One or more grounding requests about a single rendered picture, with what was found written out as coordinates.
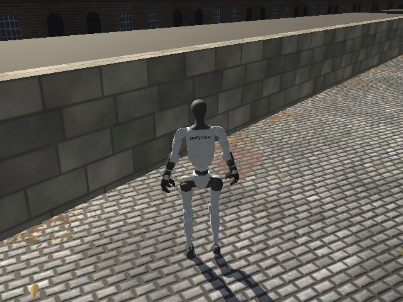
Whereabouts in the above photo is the humanoid robot torso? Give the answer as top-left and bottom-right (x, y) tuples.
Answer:
(186, 126), (215, 189)

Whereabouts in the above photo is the right robot upper arm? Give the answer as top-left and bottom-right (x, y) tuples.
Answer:
(213, 126), (232, 160)

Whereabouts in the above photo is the robot left forearm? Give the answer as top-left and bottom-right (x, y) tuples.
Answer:
(162, 153), (176, 180)

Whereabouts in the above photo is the left robot upper arm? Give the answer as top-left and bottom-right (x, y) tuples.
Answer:
(169, 127), (187, 163)

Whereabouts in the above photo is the robot right thigh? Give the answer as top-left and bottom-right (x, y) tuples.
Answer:
(208, 175), (223, 214)

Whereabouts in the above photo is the robot right forearm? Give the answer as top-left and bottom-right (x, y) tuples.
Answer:
(225, 151), (237, 174)

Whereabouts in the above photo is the right robot hand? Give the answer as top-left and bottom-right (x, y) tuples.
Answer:
(225, 172), (239, 185)

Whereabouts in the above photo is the left robot hand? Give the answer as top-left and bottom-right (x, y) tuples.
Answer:
(161, 178), (175, 193)

